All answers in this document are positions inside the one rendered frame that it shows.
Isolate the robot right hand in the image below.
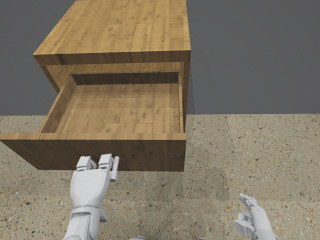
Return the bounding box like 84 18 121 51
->
234 193 273 240

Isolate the right robot forearm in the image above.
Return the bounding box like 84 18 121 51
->
254 229 279 240

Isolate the cabinet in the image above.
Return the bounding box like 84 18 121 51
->
33 0 191 133

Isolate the robot left hand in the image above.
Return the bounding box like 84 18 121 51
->
70 153 115 223

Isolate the drawer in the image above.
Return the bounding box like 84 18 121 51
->
0 70 187 172

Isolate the left robot forearm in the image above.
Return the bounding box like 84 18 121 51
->
63 206 101 240

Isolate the handle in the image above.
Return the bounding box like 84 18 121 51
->
72 156 120 182

